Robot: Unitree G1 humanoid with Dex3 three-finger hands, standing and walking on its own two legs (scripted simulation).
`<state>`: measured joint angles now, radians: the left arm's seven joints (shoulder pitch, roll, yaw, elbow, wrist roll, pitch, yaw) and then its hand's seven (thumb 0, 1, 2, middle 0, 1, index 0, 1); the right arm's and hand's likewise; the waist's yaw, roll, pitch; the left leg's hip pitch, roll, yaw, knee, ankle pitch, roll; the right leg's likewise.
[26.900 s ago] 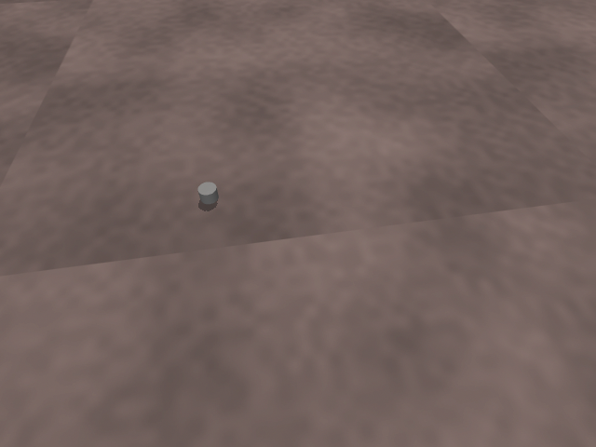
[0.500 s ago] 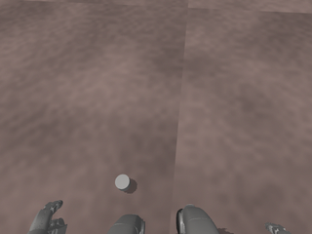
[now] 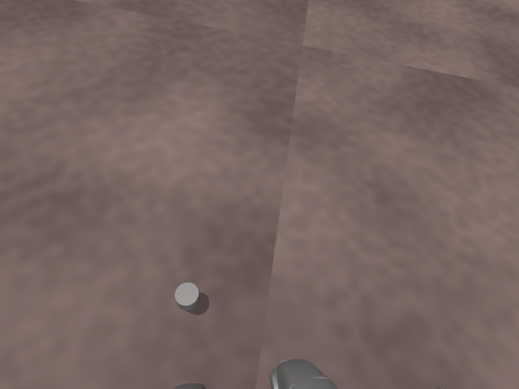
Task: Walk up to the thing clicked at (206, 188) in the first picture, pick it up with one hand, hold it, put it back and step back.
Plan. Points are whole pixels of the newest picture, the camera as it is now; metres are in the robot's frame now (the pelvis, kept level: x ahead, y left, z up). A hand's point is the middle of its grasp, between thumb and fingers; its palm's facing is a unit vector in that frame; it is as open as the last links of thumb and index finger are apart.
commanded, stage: walk up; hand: left
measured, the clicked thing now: (187, 296) +0.47 +0.18 -0.74
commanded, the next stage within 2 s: stand in 0.84 s
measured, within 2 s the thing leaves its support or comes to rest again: neither
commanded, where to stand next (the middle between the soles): +0.08 -0.04 m, yaw -2 degrees
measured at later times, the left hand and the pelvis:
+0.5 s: hand out of the picture +0.11 +0.21 -0.11, palm faces -0.01 -0.89 -0.46, open 7.3 cm; pelvis +0.03 -0.06 +0.00, yaw -1 degrees
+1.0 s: hand out of the picture +0.10 +0.22 -0.15, palm faces -0.04 -0.94 -0.34, open 7.3 cm; pelvis +0.02 -0.03 +0.00, yaw +0 degrees
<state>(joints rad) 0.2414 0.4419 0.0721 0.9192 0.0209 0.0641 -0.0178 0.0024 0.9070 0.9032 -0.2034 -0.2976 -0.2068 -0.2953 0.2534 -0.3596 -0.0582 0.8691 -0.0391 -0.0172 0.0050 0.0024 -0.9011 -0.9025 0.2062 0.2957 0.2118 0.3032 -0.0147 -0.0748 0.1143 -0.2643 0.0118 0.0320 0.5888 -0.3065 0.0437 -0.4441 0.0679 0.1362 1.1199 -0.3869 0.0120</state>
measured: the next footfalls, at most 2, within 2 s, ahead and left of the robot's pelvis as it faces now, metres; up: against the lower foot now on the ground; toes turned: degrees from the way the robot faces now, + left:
right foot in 0.28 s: +0.06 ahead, -0.16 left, +0.00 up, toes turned +0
left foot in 0.68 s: +0.09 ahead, +0.09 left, +0.00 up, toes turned -1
